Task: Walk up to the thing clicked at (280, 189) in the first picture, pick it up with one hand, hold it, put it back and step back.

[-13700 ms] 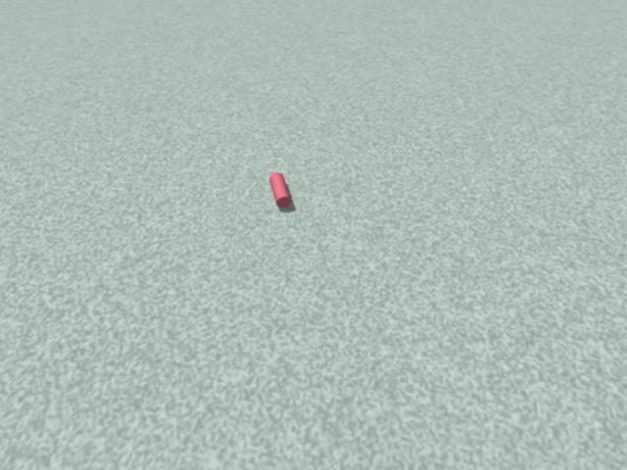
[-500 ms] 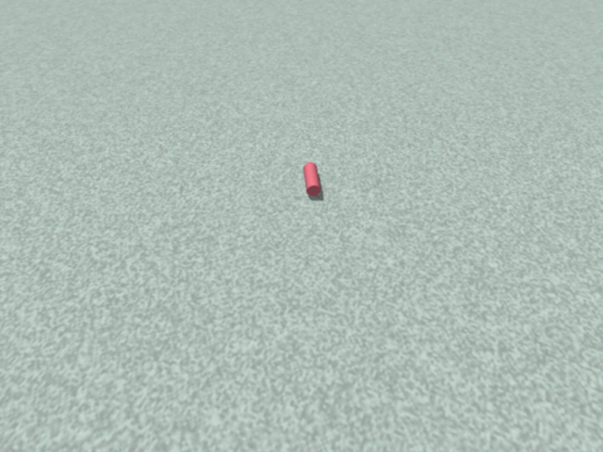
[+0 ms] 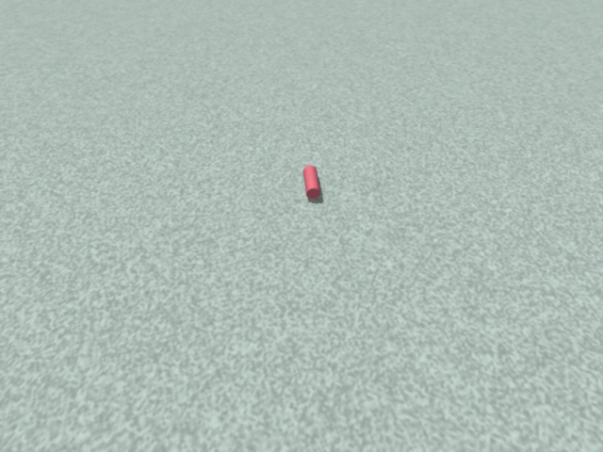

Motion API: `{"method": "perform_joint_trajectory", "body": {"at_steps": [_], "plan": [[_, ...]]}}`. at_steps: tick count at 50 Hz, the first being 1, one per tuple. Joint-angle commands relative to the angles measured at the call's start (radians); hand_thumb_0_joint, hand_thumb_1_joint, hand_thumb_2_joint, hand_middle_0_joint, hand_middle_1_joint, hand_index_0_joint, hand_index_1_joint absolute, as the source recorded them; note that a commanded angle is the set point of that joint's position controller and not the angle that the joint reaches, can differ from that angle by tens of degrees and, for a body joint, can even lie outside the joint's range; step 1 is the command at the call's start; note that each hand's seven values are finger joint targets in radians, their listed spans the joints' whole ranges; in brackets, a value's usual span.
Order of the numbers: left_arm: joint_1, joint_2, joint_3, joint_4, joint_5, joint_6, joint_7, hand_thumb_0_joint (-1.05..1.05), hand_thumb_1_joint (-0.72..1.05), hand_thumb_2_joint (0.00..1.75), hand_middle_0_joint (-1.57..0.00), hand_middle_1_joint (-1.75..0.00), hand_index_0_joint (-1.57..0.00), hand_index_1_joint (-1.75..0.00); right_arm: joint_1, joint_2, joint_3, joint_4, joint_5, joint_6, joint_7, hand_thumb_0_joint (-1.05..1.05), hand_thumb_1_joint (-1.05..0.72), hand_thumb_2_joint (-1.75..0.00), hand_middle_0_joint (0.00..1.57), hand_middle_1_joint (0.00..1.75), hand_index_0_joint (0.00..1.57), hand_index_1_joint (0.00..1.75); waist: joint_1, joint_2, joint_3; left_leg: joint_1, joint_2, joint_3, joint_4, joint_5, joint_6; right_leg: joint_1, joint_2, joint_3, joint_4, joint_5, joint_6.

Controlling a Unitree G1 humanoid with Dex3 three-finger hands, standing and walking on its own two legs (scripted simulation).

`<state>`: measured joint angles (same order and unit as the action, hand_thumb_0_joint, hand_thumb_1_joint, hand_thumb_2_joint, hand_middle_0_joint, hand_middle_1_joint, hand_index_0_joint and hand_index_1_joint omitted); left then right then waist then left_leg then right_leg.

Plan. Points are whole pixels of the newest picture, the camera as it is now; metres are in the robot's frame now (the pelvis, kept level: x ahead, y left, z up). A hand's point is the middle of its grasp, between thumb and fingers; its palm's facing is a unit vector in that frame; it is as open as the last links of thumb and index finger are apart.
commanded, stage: walk up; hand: left
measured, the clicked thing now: (311, 179) +1.47 -0.04 -0.75
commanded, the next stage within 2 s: none
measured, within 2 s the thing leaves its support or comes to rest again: neither
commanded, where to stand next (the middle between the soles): +1.10 +0.30 m, yaw -83 degrees
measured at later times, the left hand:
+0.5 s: hand (138, 410) +0.22 +0.26 -0.11, palm faces -0.30 -0.78 -0.55, open 7.4 cm
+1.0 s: hand (227, 198) +0.70 +0.19 -0.14, palm faces -0.65 -0.57 -0.51, open 7.4 cm
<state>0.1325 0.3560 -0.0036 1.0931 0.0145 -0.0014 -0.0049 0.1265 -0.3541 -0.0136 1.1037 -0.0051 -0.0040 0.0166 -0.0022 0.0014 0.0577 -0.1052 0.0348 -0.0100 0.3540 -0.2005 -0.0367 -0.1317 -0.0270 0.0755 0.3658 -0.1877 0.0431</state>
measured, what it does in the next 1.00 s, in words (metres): walks ahead, turning right: left foot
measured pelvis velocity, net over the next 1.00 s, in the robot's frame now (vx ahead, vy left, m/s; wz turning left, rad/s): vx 0.42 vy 0.04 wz -0.70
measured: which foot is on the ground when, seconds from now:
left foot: down 0.00-0.28, up 0.30-0.72, down 0.74-1.00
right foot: down 0.00-0.76, up 0.78-1.00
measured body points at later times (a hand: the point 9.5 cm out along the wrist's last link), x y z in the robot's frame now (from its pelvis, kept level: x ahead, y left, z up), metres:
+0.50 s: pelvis +0.12 -0.02 -0.02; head +0.09 -0.09 +0.43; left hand +0.23 +0.30 -0.08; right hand +0.13 -0.37 -0.15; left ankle +0.25 +0.09 -0.68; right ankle +0.06 -0.15 -0.75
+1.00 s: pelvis +0.42 +0.04 -0.01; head +0.45 +0.01 +0.43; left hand +0.74 +0.22 -0.11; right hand +0.22 -0.23 -0.11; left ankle +0.46 +0.08 -0.75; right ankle +0.37 -0.07 -0.68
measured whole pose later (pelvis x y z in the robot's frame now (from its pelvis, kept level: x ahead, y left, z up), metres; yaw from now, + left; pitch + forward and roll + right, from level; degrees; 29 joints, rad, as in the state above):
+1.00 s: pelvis +0.42 +0.04 -0.01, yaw -40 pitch +0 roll -1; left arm 0.24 0.49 0.04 0.85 -0.02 -0.05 0.06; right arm 0.31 -0.42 -0.11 0.73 -0.04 0.02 0.09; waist -0.13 0.01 0.11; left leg -0.25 0.00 0.18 0.54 -0.29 0.09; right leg -0.55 -0.03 -0.06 1.03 -0.35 -0.03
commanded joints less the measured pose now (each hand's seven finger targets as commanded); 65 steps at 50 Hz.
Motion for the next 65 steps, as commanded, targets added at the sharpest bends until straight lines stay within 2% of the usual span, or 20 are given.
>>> {"method": "perform_joint_trajectory", "body": {"at_steps": [1,3,5,13,15,17,18,24,34,36,37,38,40,44,49,55,56,57,60,65], "plan": [[0.094,0.342,0.117,-0.122,0.001,-0.019,-0.019,0.0,0.9,0.9,-0.2,-0.3,-0.2,-0.3,-0.073,-0.337,-0.131,-0.215,-0.053,-0.018,0.044,0.0,-0.9,-0.9,0.2,0.3,0.2,0.3,-0.025,0.059,-0.019,0.073,0.055,-0.006,0.165,-0.583,0.13,-0.355,-0.083,0.25,-0.055,-0.505,-0.121],[-0.072,0.31,0.127,-0.182,0.008,-0.023,-0.025,0.0,0.9,0.9,-0.2,-0.3,-0.2,-0.3,0.052,-0.315,-0.138,-0.212,-0.045,-0.008,0.059,0.0,-0.9,-0.9,0.2,0.3,0.2,0.3,-0.131,0.027,0.044,0.195,0.089,-0.067,0.068,-0.621,0.161,-0.606,-0.039,0.193,-0.024,-0.478,-0.066],[-0.188,0.234,0.119,-0.246,0.002,-0.036,-0.019,0.0,0.9,0.9,-0.2,-0.3,-0.2,-0.3,0.113,-0.353,-0.165,-0.214,-0.045,-0.017,0.053,0.0,-0.9,-0.9,0.2,0.3,0.2,0.3,-0.185,0.289,0.01,0.285,0.391,-0.298,-0.21,-0.436,0.25,-0.746,0.025,-0.085,0.475,-0.273,-0.055],[0.432,0.309,0.15,-0.079,-0.027,-0.044,-0.025,0.0,0.9,0.9,-0.2,-0.3,-0.2,-0.3,-0.234,-0.306,-0.157,-0.397,-0.075,-0.007,0.081,0.0,-0.9,-0.9,0.2,0.3,0.2,0.3,0.149,0.053,-0.069,-0.313,0.137,0.201,0.269,-0.453,0.154,0.121,-0.076,-0.152,0.242,-0.052,-0.072],[0.61,0.425,0.189,-0.06,-0.001,-0.058,0.019,0.0,0.9,0.9,-0.2,-0.3,-0.2,-0.3,-0.221,-0.177,-0.105,-0.451,-0.078,0.007,0.093,0.0,-0.9,-0.9,0.2,0.3,0.2,0.3,0.221,-0.328,-0.004,-0.795,-0.063,0.127,0.848,-0.533,0.069,0.301,-0.197,0.351,-0.016,-0.558,-0.165],[0.359,0.437,0.172,-0.19,-0.008,-0.071,0.037,0.0,0.9,0.9,-0.2,-0.3,-0.2,-0.3,-0.117,-0.249,-0.118,-0.459,-0.051,0.006,0.111,0.0,-0.9,-0.9,0.2,0.3,0.2,0.3,0.065,-0.155,0.03,-0.763,-0.009,-0.151,0.892,-0.375,0.044,0.116,-0.363,0.823,-0.282,-0.811,-0.256],[0.26,0.456,0.162,-0.225,-0.012,-0.079,0.046,0.0,0.9,0.9,-0.2,-0.3,-0.2,-0.3,-0.144,-0.288,-0.127,-0.449,-0.05,0.001,0.111,0.0,-0.9,-0.9,0.2,0.3,0.2,0.3,0.028,-0.125,0.038,-0.737,0.04,-0.187,0.9,-0.345,0.05,0.043,-0.383,0.839,-0.3,-0.833,-0.295],[0.209,0.38,0.144,-0.256,-0.028,-0.121,0.06,0.0,0.9,0.9,-0.2,-0.3,-0.2,-0.3,-0.018,-0.313,-0.131,-0.414,-0.052,0.024,0.116,0.0,-0.9,-0.9,0.2,0.3,0.2,0.3,-0.03,-0.123,0.094,-0.559,0.068,-0.111,0.687,-0.037,0.023,-0.136,-0.161,0.28,-0.159,-0.313,-0.172],[0.215,0.438,0.161,-0.293,0.002,-0.116,0.084,0.0,0.9,0.9,-0.2,-0.3,-0.2,-0.3,-0.051,-0.294,-0.15,-0.489,-0.045,0.034,0.137,0.0,-0.9,-0.9,0.2,0.3,0.2,0.3,-0.055,-0.156,-0.007,-0.306,0.073,-0.038,0.392,-0.022,0.026,-0.14,-0.146,0.142,0.033,0.124,-0.17],[0.133,0.422,0.151,-0.322,0.007,-0.103,0.092,0.0,0.9,0.9,-0.2,-0.3,-0.2,-0.3,0.176,-0.318,-0.182,-0.436,-0.047,0.035,0.123,0.0,-0.9,-0.9,0.2,0.3,0.2,0.3,-0.185,-0.126,-0.104,-0.029,0.056,-0.03,0.313,-0.05,0.057,-0.217,-0.159,0.127,0.274,0.251,-0.14],[0.162,0.354,0.128,-0.329,0.008,-0.098,0.097,0.0,0.9,0.9,-0.2,-0.3,-0.2,-0.3,0.323,-0.372,-0.209,-0.388,-0.056,0.028,0.107,0.0,-0.9,-0.9,0.2,0.3,0.2,0.3,-0.246,0.041,-0.171,0.177,0.034,-0.068,0.25,-0.1,0.083,-0.321,-0.089,0.072,0.599,0.225,-0.103],[0.242,0.221,0.087,-0.33,0.005,-0.097,0.1,0.0,0.9,0.9,-0.2,-0.3,-0.2,-0.3,0.371,-0.429,-0.223,-0.389,-0.059,0.018,0.084,0.0,-0.9,-0.9,0.2,0.3,0.2,0.3,-0.246,0.342,-0.187,0.286,0.231,-0.334,0.123,-0.29,0.087,-0.534,0.045,0.005,0.874,-0.377,-0.073],[0.348,0.279,0.088,-0.291,-0.014,-0.081,0.112,0.0,0.9,0.9,-0.2,-0.3,-0.2,-0.3,0.11,-0.491,-0.228,-0.44,-0.004,0.006,0.066,0.0,-0.9,-0.9,0.2,0.3,0.2,0.3,-0.068,0.429,-0.124,0.077,0.367,-0.766,-0.184,-0.495,0.147,-0.622,0.023,0.008,1.06,-0.357,-0.132],[0.295,0.376,0.128,-0.223,-0.049,-0.063,0.083,0.0,0.9,0.9,-0.2,-0.3,-0.2,-0.3,0.076,-0.296,-0.169,-0.471,-0.029,0.002,0.06,0.0,-0.9,-0.9,0.2,0.3,0.2,0.3,-0.055,0.236,-0.032,-0.095,0.186,-0.178,-0.029,-0.074,0.075,-0.473,-0.061,-0.038,0.825,-0.131,-0.095],[0.175,0.281,0.098,-0.287,-0.042,-0.062,0.076,0.0,0.9,0.9,-0.2,-0.3,-0.2,-0.3,0.199,-0.255,-0.166,-0.462,-0.05,-0.002,0.046,0.0,-0.9,-0.9,0.2,0.3,0.2,0.3,-0.102,0.191,-0.08,0.048,0.169,0.026,0.046,0.5,0.121,-0.457,-0.026,-0.128,0.544,-0.119,-0.063],[0.429,0.294,0.137,-0.22,-0.03,-0.052,0.107,0.0,0.9,0.9,-0.2,-0.3,-0.2,-0.3,0.025,-0.226,-0.154,-0.581,-0.071,0.03,0.046,0.0,-0.9,-0.9,0.2,0.3,0.2,0.3,0.048,0.073,-0.13,-0.266,0.108,0.179,0.347,0.528,0.008,0.07,0.028,-0.249,0.196,0.155,-0.107],[0.518,0.339,0.164,-0.202,-0.025,-0.05,0.121,0.0,0.9,0.9,-0.2,-0.3,-0.2,-0.3,0.027,-0.206,-0.146,-0.589,-0.063,0.03,0.044,0.0,-0.9,-0.9,0.2,0.3,0.2,0.3,0.108,-0.044,-0.17,-0.449,0.047,0.198,0.566,0.346,-0.05,0.291,-0.011,-0.159,0.137,0.213,-0.164],[0.565,0.381,0.189,-0.213,-0.021,-0.049,0.136,0.0,0.9,0.9,-0.2,-0.3,-0.2,-0.3,0.1,-0.179,-0.131,-0.591,-0.059,0.038,0.037,0.0,-0.9,-0.9,0.2,0.3,0.2,0.3,0.128,-0.204,-0.177,-0.692,-0.024,0.104,0.868,-0.369,-0.086,0.403,-0.265,0.24,0.093,0.159,-0.311],[0.218,0.44,0.181,-0.356,-0.037,-0.061,0.172,0.0,0.9,0.9,-0.2,-0.3,-0.2,-0.3,0.175,-0.323,-0.177,-0.571,-0.063,0.081,0.025,0.0,-0.9,-0.9,0.2,0.3,0.2,0.3,-0.007,-0.01,-0.109,-0.735,0.068,-0.216,1.223,-0.389,-0.11,0.069,-0.544,0.635,-0.073,-0.228,-0.466],[0.143,0.386,0.165,-0.35,0.008,-0.096,0.148,0.0,0.9,0.9,-0.2,-0.3,-0.2,-0.3,0.191,-0.282,-0.159,-0.519,-0.058,0.093,0.071,0.0,-0.9,-0.9,0.2,0.3,0.2,0.3,-0.084,-0.043,-0.001,-0.479,0.095,-0.142,0.993,-0.136,0.014,-0.336,-0.202,0.133,0.003,-0.25,-0.229]]}}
